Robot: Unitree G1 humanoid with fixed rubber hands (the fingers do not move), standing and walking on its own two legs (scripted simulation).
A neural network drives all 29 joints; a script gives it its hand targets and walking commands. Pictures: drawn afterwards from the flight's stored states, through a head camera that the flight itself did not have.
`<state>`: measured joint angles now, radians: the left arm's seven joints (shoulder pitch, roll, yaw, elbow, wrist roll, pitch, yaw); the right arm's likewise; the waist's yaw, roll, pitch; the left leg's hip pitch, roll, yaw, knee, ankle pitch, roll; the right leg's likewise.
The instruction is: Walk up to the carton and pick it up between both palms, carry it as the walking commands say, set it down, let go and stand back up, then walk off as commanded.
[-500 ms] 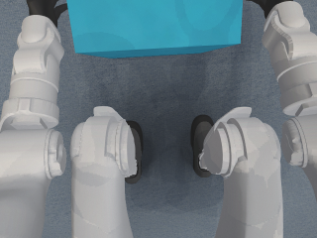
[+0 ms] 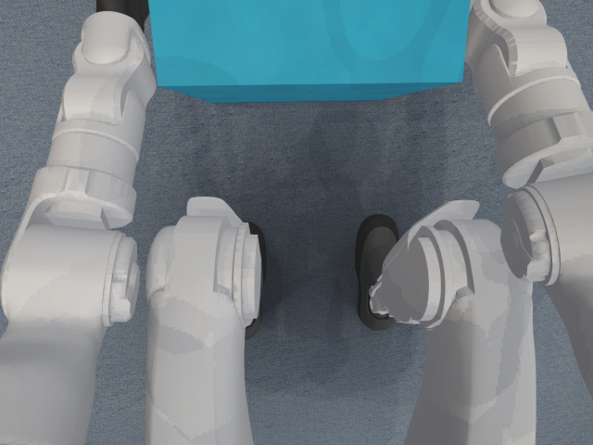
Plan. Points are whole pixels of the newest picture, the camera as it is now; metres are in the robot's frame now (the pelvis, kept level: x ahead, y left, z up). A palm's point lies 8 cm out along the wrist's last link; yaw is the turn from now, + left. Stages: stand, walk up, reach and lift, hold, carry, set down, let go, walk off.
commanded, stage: reach and lift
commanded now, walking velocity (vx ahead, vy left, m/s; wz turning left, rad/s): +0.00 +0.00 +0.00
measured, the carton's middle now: (301, 28) +0.51 +0.04 -0.23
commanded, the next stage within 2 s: none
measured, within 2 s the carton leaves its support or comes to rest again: leaves its support in 0.58 s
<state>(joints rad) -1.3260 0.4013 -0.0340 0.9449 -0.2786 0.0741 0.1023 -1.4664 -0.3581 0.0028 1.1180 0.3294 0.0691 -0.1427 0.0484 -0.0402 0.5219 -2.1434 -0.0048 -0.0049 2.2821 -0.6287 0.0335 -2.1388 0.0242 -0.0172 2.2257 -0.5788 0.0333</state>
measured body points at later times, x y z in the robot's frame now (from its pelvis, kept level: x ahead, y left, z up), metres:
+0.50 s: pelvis -0.01 +0.00 -0.02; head +0.34 +0.04 +0.24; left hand +0.52 +0.21 -0.19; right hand +0.56 -0.13 -0.17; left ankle +0.11 +0.11 -0.33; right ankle +0.13 -0.12 -0.33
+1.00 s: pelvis -0.02 +0.00 +0.03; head +0.33 +0.05 +0.30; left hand +0.52 +0.21 -0.12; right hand +0.54 -0.13 -0.11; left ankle +0.11 +0.11 -0.33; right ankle +0.13 -0.13 -0.33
